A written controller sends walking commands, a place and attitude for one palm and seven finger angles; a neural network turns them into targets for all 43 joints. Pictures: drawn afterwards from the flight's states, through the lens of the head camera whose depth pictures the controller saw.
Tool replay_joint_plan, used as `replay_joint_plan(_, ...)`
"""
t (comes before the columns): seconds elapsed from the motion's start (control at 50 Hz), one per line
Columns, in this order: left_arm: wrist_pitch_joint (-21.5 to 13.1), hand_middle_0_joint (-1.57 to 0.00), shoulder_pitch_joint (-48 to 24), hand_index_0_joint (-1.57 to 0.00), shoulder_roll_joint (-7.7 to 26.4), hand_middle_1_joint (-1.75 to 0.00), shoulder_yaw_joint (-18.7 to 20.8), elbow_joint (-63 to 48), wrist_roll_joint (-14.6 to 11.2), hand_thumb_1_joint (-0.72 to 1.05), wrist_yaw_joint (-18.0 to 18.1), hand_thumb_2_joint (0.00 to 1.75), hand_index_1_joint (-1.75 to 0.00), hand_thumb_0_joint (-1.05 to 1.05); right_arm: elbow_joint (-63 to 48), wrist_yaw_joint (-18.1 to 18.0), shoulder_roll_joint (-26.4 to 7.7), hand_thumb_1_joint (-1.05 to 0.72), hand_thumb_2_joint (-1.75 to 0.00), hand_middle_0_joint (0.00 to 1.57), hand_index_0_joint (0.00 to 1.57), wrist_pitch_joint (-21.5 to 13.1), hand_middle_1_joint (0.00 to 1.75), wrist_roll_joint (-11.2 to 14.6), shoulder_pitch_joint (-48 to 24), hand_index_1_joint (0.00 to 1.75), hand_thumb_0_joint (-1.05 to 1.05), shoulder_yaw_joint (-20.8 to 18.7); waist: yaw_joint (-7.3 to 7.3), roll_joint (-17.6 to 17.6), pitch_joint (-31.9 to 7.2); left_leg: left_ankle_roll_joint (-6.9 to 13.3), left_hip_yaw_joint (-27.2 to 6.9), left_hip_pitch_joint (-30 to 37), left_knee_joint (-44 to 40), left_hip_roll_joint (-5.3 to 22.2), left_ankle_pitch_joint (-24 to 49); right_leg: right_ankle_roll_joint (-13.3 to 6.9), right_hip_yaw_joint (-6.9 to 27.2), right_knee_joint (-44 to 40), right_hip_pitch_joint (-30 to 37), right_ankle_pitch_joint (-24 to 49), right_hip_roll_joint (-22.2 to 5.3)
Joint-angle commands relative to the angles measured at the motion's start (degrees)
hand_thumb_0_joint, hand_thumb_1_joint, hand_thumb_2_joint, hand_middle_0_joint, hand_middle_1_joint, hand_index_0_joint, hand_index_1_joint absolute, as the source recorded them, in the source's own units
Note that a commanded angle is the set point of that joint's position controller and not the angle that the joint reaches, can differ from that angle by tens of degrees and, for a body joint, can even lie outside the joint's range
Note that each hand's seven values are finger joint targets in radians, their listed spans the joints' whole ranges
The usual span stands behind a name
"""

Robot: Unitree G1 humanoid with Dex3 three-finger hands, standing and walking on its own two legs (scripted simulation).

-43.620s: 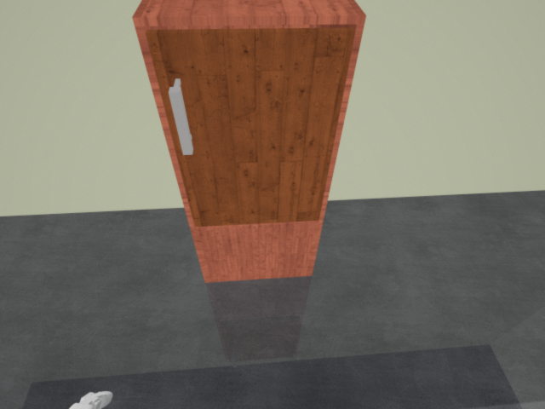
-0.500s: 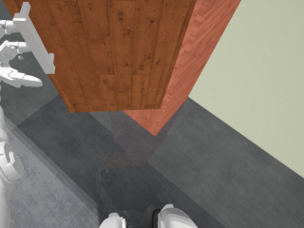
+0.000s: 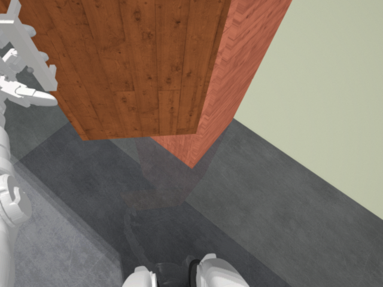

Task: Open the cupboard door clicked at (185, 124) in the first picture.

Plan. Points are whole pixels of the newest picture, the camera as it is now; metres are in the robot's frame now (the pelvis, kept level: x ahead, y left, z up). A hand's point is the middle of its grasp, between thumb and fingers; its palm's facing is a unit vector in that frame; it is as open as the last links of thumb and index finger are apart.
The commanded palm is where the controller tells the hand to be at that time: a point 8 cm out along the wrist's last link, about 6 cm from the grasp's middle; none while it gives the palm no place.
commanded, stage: slide the fingers in behind the handle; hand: left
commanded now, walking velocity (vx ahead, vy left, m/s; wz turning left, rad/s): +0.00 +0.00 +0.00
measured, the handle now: (34, 50) +0.56 +0.25 +0.10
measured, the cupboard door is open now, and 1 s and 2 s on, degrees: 45 45 55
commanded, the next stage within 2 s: close the thumb around the handle in 0.62 s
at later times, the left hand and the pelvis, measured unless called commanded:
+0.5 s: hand (40, 69) +0.51 +0.23 +0.10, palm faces +0.02 -1.00 -0.04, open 13.9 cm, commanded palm +0.49 +0.28 +0.10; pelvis +0.00 +0.00 +0.00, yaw +0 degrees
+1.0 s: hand (41, 70) +0.51 +0.23 +0.11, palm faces +0.01 -1.00 -0.03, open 11.7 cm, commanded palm +0.49 +0.27 +0.10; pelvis +0.00 +0.00 +0.00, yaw +0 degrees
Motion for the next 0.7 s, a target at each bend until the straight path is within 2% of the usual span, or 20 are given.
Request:
replay_joint_plan(0.0,-4.0,-0.3,-24.0,-0.3,15.8,-1.2,1.7,-13.6,-2.2,-0.5,0.9,0.3,-1.2,0.0,-2.0,-0.7,-10.3,-0.9,-0.9,0.2,0.2,-1.1,0.3,-0.3,10.5,0.3,0.0,-4.2,0.18,9.4,-27.9,-0.7,-5.0,15.9,-5.5,-0.5,27.5,0.5,4.5,-2.3,16.0,19.6,0.8)
replay_joint_plan(0.06,-3.9,-0.3,-24.1,-0.3,16.4,-1.2,2.6,-11.3,-2.7,-0.5,1.2,0.3,-1.2,0.0,-1.8,-0.8,-10.5,-0.9,-0.9,0.2,0.2,-1.4,0.3,-0.2,10.5,0.3,0.0,-4.0,-0.11,5.7,-25.4,-0.1,-4.7,11.8,-5.9,-0.9,23.6,0.4,5.0,-2.6,18.0,18.7,0.7)
replay_joint_plan(0.1,-4.2,-0.3,-25.5,-0.3,13.6,-1.2,0.2,-13.8,-2.0,-0.5,1.4,0.3,-1.2,0.0,-1.5,-0.6,-10.0,-0.9,-0.9,0.2,0.2,-1.6,0.3,-0.3,10.6,0.3,0.0,-4.3,0.04,10.8,-28.1,-0.7,-5.0,16.0,-6.0,-0.8,26.8,0.4,4.7,-2.3,16.3,19.4,0.6)
replay_joint_plan(0.12,-4.4,-0.3,-24.6,-0.3,12.9,-1.2,0.2,-14.6,-2.0,-0.5,1.5,0.3,-1.2,0.0,-1.5,-0.4,-10.0,-0.9,-0.9,0.2,0.2,-1.7,0.3,-0.5,10.7,0.3,0.0,-4.4,0.34,11.8,-28.9,-0.9,-5.0,17.5,-5.6,-0.7,28.2,0.3,4.5,-2.3,15.1,19.3,0.6)
replay_joint_plan(0.16,-4.8,-0.3,-24.3,-0.3,11.3,-1.2,-0.9,-14.2,-2.1,-0.5,2.0,0.3,-1.2,0.0,-1.1,-0.4,-10.0,-0.9,-0.9,0.2,0.2,-1.7,0.3,-0.6,11.0,0.3,0.0,-4.4,-0.23,10.6,-27.6,-1.1,-5.6,19.1,-5.5,-0.4,30.5,0.2,3.8,-2.2,13.4,19.2,0.9)
replay_joint_plan(0.2,-4.7,-0.3,-23.7,-0.3,10.2,-1.2,-0.8,-14.2,-2.5,-0.5,2.3,0.3,-1.2,0.0,-1.0,-0.1,-9.9,-0.9,-0.9,0.2,0.2,-1.7,0.3,-0.6,11.0,0.3,0.0,-4.7,0.06,9.6,-28.5,-1.4,-5.8,19.8,-5.5,-0.2,31.2,0.3,3.7,-2.2,13.6,19.5,1.0)
replay_joint_plan(0.24,-4.3,-0.3,-21.7,-0.3,12.6,-1.2,1.7,-13.1,-2.5,-0.5,3.0,0.3,-1.2,0.0,-1.3,-0.1,-10.1,-0.9,-0.9,0.2,0.2,-1.6,0.3,-0.6,10.9,0.3,0.0,-4.7,1.03,7.3,-28.1,-1.2,-5.4,17.5,-5.8,-0.4,30.3,0.4,4.0,-2.2,15.9,20.2,0.9)
replay_joint_plan(0.3,-4.1,-0.3,-23.6,-0.3,11.0,-1.2,-0.3,-12.3,-1.7,-0.5,3.8,0.3,-1.2,0.0,-1.2,0.0,-9.8,-0.9,-0.9,0.2,0.2,-1.6,0.3,-0.5,10.4,0.3,0.0,-4.3,0.27,7.8,-24.7,-1.0,-5.2,15.5,-6.3,-0.7,27.9,0.4,3.9,-2.2,14.9,19.1,0.7)
replay_joint_plan(0.36,-5.1,-0.3,-22.9,-0.3,14.5,-1.2,2.6,-13.8,-0.9,-0.5,5.0,0.3,-1.2,0.0,-2.0,-0.1,-10.0,-0.9,-0.9,0.2,0.2,-1.6,0.3,-0.6,10.6,0.3,0.0,-4.5,1.56,7.8,-26.6,-1.0,-5.3,15.8,-6.0,-0.7,29.3,0.1,4.2,-1.7,16.4,20.1,0.7)
replay_joint_plan(0.38,-5.5,-0.3,-23.6,-0.3,13.4,-1.2,1.4,-14.5,-0.6,-0.5,5.0,0.3,-1.2,0.0,-1.9,0.0,-9.7,-0.9,-0.9,0.2,0.2,-1.6,0.3,-0.7,10.5,0.3,0.0,-4.5,1.19,9.7,-27.7,-1.4,-5.3,17.3,-5.9,-0.7,30.8,0.3,4.1,-1.5,15.8,20.7,0.6)
replay_joint_plan(0.46,-6.3,-0.3,-24.2,-0.3,9.8,-1.2,-0.5,-14.6,-1.5,-0.5,4.5,0.3,-1.2,0.0,-1.6,0.1,-9.5,-0.9,-0.9,0.2,0.2,-1.8,0.3,-0.7,10.6,0.3,0.0,-4.6,0.34,8.6,-27.5,-1.5,-5.7,19.0,-5.6,-0.4,32.4,0.2,3.8,-1.5,14.7,20.8,0.9)
replay_joint_plan(0.48,-6.2,-0.3,-23.8,-0.3,11.1,-1.2,0.5,-14.0,-1.5,-0.5,4.4,0.3,-1.2,0.0,-1.2,0.0,-9.8,-0.9,-0.9,0.2,0.2,-1.8,0.3,-0.6,10.7,0.3,0.0,-4.8,0.69,8.3,-28.3,-1.6,-5.7,18.9,-5.4,-0.4,32.1,0.4,4.0,-1.6,14.9,20.6,0.8)
replay_joint_plan(0.52,-5.4,-0.3,-23.7,-0.3,9.3,-1.2,-1.0,-12.1,-1.7,-0.5,3.8,0.3,-1.2,0.0,-1.0,-0.1,-9.8,-0.9,-0.9,0.2,0.2,-1.8,0.3,-0.5,10.5,0.3,0.0,-4.6,-0.08,7.2,-26.1,-1.3,-5.6,17.6,-5.8,-0.4,29.4,0.5,3.8,-1.9,14.0,19.2,0.8)
replay_joint_plan(0.54,-5.1,-0.3,-23.9,-0.3,9.9,-1.2,-0.6,-11.3,-1.7,-0.5,3.8,0.3,-1.2,0.0,-0.8,-0.2,-9.9,-0.9,-0.9,0.2,0.2,-1.8,0.3,-0.5,10.5,0.3,0.0,-4.6,-0.04,6.8,-25.0,-1.3,-5.7,17.0,-6.1,-0.5,28.6,0.5,3.7,-2.1,13.8,18.5,0.7)
replay_joint_plan(0.56,-5.4,-0.3,-25.0,-0.3,8.9,-1.2,-1.4,-12.6,-1.8,-0.5,3.8,0.3,-1.2,0.0,-0.9,-0.2,-9.8,-0.9,-0.9,0.2,0.2,-2.0,0.3,-0.5,10.6,0.3,0.0,-4.6,-0.13,8.1,-25.7,-1.3,-5.9,18.1,-6.0,-0.6,29.7,0.3,3.7,-1.9,13.6,18.8,0.7)
replay_joint_plan(0.58,-5.4,-0.3,-24.9,-0.3,9.9,-1.2,-0.3,-13.6,-1.9,-0.5,3.8,0.3,-1.2,0.0,-0.7,-0.2,-9.9,-0.9,-0.9,0.2,0.2,-2.0,0.3,-0.7,10.7,0.3,0.0,-4.7,0.39,9.3,-28.3,-1.6,-5.9,19.5,-5.8,-0.5,30.9,0.4,3.8,-1.9,14.1,19.4,0.6)
replay_joint_plan(0.6,-5.3,-0.3,-23.2,-0.3,11.0,-1.2,0.4,-13.1,-1.5,-0.5,3.8,0.3,-1.2,0.0,-0.9,-0.3,-9.8,-0.9,-0.9,0.2,0.2,-1.9,0.3,-0.6,10.6,0.3,0.0,-4.7,0.97,8.7,-28.3,-1.7,-5.8,19.1,-5.6,-0.4,31.8,0.3,3.8,-1.7,14.4,19.9,0.6)
replay_joint_plan(0.64,-5.2,-0.3,-24.2,-0.3,8.4,-1.2,-1.6,-13.3,-1.8,-0.5,3.9,0.3,-1.2,0.0,-0.8,-0.1,-9.5,-0.9,-0.9,0.2,0.2,-1.9,0.3,-0.6,10.4,0.3,0.0,-4.6,0.16,8.8,-27.2,-1.6,-5.7,19.0,-5.7,-0.5,31.5,0.4,3.7,-1.9,13.7,19.8,0.7)
replay_joint_plan(0.66,-5.7,-0.3,-25.3,-0.3,8.6,-1.2,-1.2,-14.2,-2.1,-0.5,4.1,0.3,-1.2,0.0,-0.7,-0.2,-9.6,-0.9,-0.9,0.2,0.2,-2.1,0.3,-0.7,10.7,0.3,0.0,-4.7,-0.18,7.2,-27.1,-1.4,-5.9,18.9,-5.5,-0.5,32.0,0.3,3.7,-1.9,14.2,20.5,0.8)
replay_joint_plan(0.68,-5.6,-0.3,-23.7,-0.3,10.4,-1.2,0.1,-12.8,-1.7,-0.5,4.1,0.3,-1.2,0.0,-0.7,-0.2,-9.8,-0.9,-0.9,0.2,0.2,-2.0,0.3,-0.7,10.6,0.3,0.0,-4.7,0.77,7.9,-27.1,-1.6,-5.8,18.2,-5.6,-0.5,31.1,0.3,3.8,-1.8,14.4,19.8,0.7)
